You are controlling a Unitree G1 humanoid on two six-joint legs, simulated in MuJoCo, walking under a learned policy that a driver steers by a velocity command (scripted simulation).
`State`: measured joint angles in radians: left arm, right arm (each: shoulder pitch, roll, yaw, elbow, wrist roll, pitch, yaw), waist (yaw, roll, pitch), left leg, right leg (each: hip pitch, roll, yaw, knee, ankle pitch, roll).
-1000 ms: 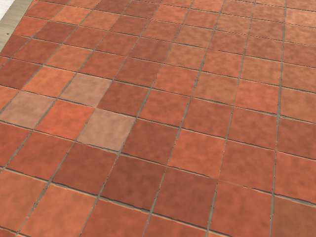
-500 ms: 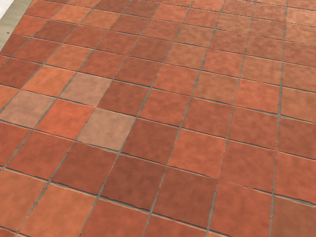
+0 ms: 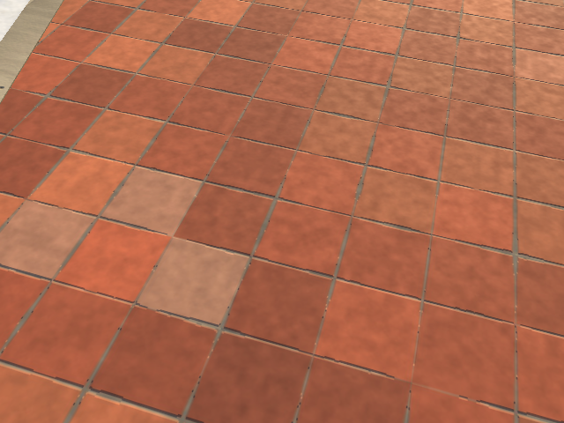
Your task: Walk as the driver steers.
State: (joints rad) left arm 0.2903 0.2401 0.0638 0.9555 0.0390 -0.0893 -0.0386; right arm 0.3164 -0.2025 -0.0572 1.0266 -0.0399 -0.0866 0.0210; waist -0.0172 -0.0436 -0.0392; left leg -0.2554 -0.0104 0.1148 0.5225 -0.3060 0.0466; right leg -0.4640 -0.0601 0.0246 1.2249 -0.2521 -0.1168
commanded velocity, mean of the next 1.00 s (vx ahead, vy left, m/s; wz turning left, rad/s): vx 0.49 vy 0.00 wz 0.00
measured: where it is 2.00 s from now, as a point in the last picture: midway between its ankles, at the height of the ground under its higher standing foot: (298, 188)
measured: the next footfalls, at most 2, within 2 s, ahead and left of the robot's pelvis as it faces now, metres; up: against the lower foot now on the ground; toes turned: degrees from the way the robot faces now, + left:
right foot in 0.34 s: +0.47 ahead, -0.09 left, +0.00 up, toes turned -2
left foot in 0.82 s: +0.51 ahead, +0.12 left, +0.00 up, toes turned +1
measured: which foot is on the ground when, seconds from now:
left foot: down 0.00-0.34, up 0.36-0.80, down 0.82-1.00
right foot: up 0.00-0.32, down 0.34-0.86, up 0.88-1.00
